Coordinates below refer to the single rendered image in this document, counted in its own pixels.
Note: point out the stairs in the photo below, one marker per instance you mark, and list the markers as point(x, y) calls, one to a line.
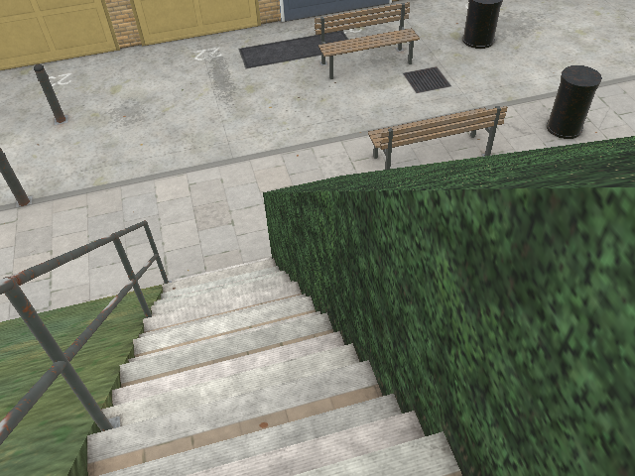
point(236, 374)

